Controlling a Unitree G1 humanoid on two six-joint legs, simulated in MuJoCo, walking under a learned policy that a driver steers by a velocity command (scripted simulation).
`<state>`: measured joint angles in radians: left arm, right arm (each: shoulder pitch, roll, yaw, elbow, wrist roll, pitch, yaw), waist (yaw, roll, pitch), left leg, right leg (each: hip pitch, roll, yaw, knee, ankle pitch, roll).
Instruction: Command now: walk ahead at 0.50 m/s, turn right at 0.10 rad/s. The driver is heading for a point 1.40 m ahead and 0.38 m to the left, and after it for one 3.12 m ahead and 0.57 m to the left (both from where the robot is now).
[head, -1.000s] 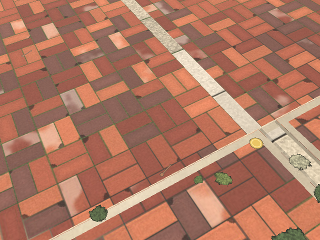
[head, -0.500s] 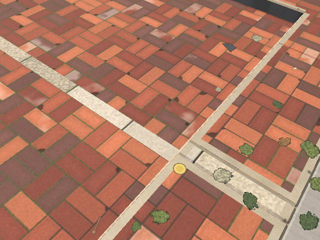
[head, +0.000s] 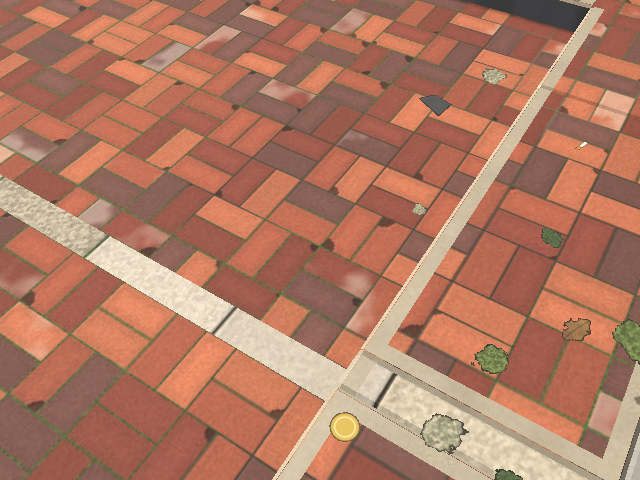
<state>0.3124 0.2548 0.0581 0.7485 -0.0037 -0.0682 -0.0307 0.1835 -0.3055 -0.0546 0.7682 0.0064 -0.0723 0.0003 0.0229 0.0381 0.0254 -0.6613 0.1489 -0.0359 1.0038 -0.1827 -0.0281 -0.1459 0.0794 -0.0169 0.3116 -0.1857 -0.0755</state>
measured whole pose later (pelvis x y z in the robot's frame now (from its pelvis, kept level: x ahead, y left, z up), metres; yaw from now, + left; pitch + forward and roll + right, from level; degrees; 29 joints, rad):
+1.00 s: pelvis +0.31 +0.03 -0.02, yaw +0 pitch +1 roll +0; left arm 0.33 0.23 0.03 0.95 -0.03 -0.07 0.03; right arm 0.25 -0.25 -0.04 0.92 0.02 -0.07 0.01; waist -0.01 0.00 -0.02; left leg -0.27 -0.02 0.01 0.64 -0.37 0.06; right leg -0.22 -0.01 0.03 0.63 -0.43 0.00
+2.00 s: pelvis +0.72 +0.02 -0.07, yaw +24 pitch +2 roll -4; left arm 0.30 0.26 0.09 0.87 0.00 -0.07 0.04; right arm 0.15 -0.26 -0.09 0.77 0.03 0.03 0.07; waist 0.10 0.01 0.00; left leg -0.51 0.12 -0.02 0.59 0.13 0.02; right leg -0.11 -0.17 -0.33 0.85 -0.70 0.11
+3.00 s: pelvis +1.23 +0.35 -0.14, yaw +36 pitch +3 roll -1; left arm 0.40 0.26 0.06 0.98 -0.03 -0.06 0.01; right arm 0.00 -0.23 -0.05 0.74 0.01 -0.09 0.03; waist 0.09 0.02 0.00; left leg -0.49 0.03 0.00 0.46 -0.02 0.06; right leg 0.03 0.02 0.02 0.34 -0.42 -0.01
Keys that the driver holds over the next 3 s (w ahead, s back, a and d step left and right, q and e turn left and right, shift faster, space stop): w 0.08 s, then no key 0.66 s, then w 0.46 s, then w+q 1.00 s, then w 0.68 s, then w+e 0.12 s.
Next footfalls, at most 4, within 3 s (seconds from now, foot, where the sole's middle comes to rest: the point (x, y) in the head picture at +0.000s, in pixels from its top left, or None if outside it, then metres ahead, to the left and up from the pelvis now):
0.22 left None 0.32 0.14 -0.78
0.60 right None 0.29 -0.10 -0.78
1.40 right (426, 397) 0.67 -0.17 -0.78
2.06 left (267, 368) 0.80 0.20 -0.90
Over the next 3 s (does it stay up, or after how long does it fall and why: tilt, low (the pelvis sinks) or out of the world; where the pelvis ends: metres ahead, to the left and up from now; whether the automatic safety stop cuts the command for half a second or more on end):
stays up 1.23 0.35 -0.14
